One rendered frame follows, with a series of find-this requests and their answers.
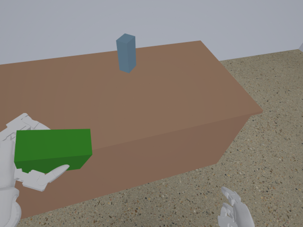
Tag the left robot forearm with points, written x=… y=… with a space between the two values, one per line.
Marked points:
x=10 y=210

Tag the right robot hand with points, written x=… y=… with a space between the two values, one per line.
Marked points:
x=239 y=214

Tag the table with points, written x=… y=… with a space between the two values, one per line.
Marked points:
x=178 y=110

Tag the sponge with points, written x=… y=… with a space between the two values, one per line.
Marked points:
x=45 y=150

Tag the left robot hand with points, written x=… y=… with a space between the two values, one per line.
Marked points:
x=8 y=171

